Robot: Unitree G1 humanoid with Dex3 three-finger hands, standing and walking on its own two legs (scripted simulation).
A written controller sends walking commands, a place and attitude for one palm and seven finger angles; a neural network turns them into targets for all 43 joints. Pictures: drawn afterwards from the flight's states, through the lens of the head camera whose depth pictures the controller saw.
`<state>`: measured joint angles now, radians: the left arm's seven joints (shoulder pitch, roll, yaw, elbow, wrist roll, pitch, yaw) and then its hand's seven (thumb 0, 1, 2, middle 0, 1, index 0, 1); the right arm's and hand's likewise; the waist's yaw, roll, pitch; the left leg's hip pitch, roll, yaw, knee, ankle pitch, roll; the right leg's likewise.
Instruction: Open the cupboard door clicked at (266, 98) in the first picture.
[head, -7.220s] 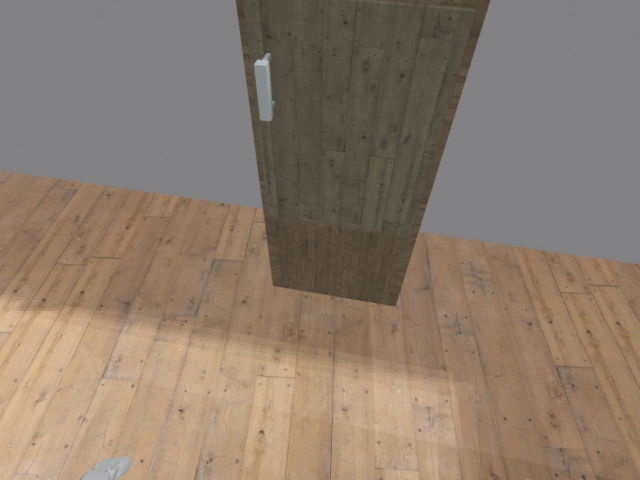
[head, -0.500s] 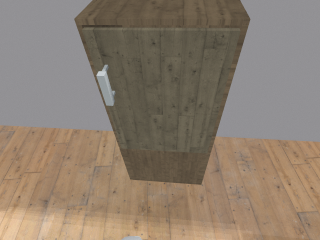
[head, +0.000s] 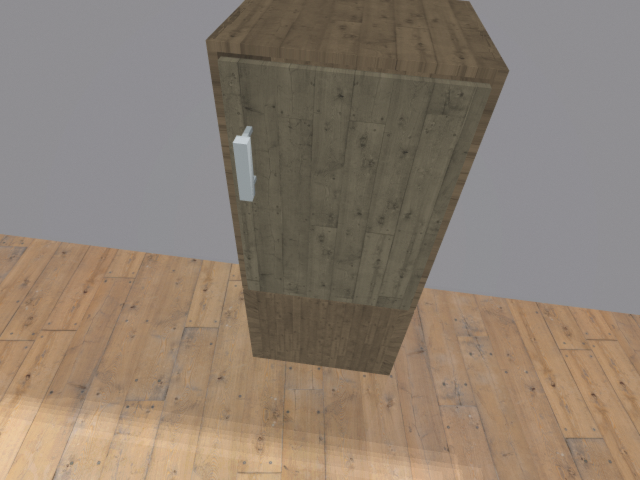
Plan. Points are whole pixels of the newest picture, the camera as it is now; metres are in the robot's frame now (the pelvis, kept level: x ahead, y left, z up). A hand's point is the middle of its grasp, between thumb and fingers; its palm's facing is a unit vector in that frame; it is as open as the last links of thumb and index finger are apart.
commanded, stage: come to a stop and stand still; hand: left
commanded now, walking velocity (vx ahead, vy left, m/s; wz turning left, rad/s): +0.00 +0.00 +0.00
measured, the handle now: (247, 163) +0.62 +0.18 +0.07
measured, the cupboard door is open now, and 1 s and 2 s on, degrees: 0 0 0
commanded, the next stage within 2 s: look again from close up in 0.60 s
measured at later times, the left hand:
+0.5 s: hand out of the picture -0.05 +0.19 -0.18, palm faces +0.06 -0.99 -0.14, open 7.4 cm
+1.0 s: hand out of the picture -0.06 +0.20 -0.18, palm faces +0.08 -0.98 -0.15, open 7.4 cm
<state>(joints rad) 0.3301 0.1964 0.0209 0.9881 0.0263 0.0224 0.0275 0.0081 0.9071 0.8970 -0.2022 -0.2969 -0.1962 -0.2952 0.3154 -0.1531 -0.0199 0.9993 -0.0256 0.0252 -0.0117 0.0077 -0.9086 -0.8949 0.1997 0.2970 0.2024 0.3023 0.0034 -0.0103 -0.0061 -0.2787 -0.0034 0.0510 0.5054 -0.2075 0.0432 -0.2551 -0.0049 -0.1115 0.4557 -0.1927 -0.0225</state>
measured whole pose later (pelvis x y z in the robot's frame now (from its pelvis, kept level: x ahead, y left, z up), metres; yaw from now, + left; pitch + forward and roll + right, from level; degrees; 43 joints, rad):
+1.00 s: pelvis -0.02 +0.04 +0.00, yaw +1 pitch -3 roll -1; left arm 0.40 0.13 0.02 1.08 0.04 0.01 0.04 0.01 0.91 0.90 -0.20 -0.30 -0.19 -0.29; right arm 0.31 -0.14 -0.03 1.09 -0.01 0.02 -0.02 0.01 -0.91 -0.89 0.20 0.30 0.20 0.30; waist 0.01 -0.01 0.01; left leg -0.27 -0.07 0.08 0.43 -0.15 0.10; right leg -0.27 -0.03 -0.01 0.46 -0.21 0.01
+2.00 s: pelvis +0.01 +0.07 +0.01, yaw -5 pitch +1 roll -1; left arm 0.27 0.20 0.08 1.01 0.04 0.01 -0.02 0.01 0.91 0.90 -0.20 -0.30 -0.19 -0.29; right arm 0.42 -0.10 -0.02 1.07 -0.02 -0.05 -0.03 0.00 -0.91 -0.89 0.20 0.30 0.20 0.30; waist -0.02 -0.04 -0.01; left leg -0.11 0.02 0.08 0.37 -0.27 0.03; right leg -0.54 -0.04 -0.01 0.98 -0.25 -0.01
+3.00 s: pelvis +0.10 +0.08 +0.00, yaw -5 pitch +1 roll +0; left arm 0.29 0.19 0.03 1.05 0.03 0.04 0.03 0.01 0.91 0.90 -0.20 -0.30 -0.19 -0.29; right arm 0.15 -0.13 -0.03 0.99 -0.01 0.01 -0.02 0.00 -0.90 -0.89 0.20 0.30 0.20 0.30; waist 0.03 -0.01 0.04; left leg -0.28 -0.03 0.13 0.42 -0.17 0.07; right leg -0.16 -0.05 -0.02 0.53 -0.35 0.02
